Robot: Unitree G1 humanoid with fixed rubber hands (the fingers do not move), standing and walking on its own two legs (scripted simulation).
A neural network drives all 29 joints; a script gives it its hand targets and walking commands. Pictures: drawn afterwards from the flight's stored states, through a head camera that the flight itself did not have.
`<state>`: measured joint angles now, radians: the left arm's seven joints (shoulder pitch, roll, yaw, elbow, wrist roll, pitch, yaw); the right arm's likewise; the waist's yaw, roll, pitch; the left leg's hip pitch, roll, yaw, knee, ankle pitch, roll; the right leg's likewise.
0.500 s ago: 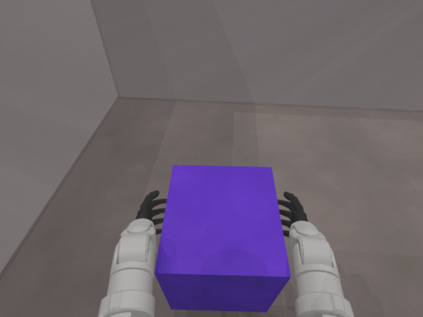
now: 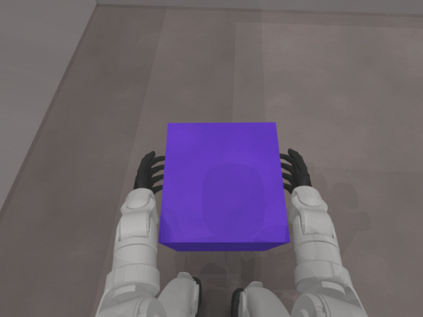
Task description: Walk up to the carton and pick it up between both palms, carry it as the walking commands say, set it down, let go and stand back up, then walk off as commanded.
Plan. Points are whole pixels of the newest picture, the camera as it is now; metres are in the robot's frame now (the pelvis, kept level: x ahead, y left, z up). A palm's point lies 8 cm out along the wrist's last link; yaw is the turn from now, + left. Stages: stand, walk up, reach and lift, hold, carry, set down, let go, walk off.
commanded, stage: set down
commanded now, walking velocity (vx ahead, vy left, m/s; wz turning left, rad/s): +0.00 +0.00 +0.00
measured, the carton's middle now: (221, 194) +0.37 +0.02 -0.11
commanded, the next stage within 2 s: none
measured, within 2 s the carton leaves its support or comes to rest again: neither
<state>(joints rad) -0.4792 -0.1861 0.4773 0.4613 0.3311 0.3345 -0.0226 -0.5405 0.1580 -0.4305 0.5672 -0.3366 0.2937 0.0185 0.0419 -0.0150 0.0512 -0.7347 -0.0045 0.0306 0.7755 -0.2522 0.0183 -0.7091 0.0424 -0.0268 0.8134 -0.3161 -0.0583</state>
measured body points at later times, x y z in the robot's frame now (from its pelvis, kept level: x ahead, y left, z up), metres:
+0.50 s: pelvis -0.01 +0.01 -0.07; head +0.18 +0.01 +0.34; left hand +0.38 +0.18 -0.13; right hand +0.41 -0.13 -0.13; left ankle +0.07 +0.11 -0.70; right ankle +0.05 -0.08 -0.70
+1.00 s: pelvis -0.02 +0.01 -0.15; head +0.20 +0.01 +0.24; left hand +0.41 +0.18 -0.22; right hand +0.44 -0.13 -0.22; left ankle +0.07 +0.11 -0.70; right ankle +0.05 -0.08 -0.70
